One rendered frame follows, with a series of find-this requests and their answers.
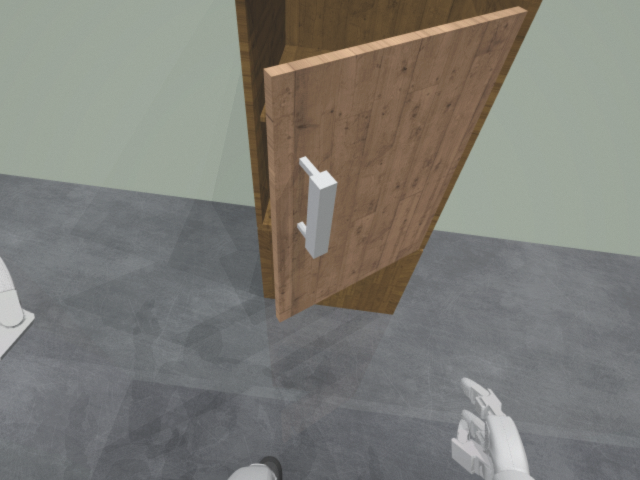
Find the robot left shin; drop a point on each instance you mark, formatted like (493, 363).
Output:
(263, 465)

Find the robot left hand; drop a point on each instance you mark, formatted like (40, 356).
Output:
(14, 321)

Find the handle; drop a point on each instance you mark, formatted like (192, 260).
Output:
(321, 200)

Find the cupboard door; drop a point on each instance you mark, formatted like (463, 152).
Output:
(389, 120)

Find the left robot foot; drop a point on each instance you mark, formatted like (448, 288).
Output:
(274, 465)

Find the robot right hand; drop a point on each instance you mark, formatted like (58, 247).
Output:
(497, 446)

